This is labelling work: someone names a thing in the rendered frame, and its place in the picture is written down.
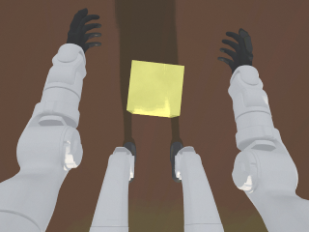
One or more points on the right robot hand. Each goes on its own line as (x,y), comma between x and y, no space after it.
(243,55)

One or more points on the right robot forearm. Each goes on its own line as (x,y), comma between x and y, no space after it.
(255,129)

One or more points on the robot left thigh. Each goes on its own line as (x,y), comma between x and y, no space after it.
(111,213)

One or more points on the left robot forearm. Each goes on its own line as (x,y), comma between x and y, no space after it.
(61,92)

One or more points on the right robot foot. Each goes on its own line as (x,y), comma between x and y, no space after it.
(175,147)

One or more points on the carton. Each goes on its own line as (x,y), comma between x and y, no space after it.
(155,89)

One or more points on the left robot hand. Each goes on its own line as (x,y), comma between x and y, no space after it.
(78,28)

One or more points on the robot left upper arm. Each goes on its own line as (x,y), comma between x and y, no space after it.
(46,154)

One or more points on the robot right upper arm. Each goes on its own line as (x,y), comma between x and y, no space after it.
(269,179)

